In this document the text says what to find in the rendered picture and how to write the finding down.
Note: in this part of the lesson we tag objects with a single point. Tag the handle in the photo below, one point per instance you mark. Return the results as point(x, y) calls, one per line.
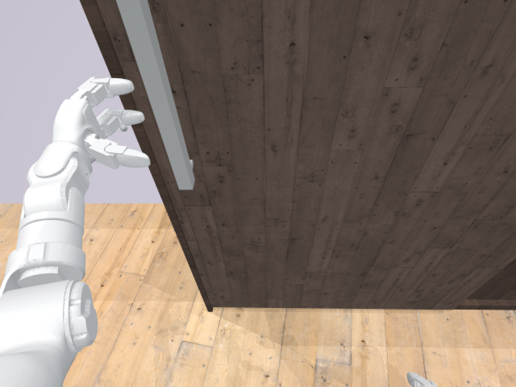
point(137, 19)

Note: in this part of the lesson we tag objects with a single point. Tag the wardrobe door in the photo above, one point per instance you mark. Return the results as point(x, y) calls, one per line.
point(348, 154)
point(501, 286)

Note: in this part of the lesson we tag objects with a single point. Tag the robot left forearm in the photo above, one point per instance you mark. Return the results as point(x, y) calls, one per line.
point(49, 245)

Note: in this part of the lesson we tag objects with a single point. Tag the robot left hand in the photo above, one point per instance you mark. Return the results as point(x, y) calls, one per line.
point(75, 123)

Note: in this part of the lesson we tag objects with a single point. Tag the robot left upper arm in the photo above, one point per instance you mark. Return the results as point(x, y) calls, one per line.
point(42, 328)

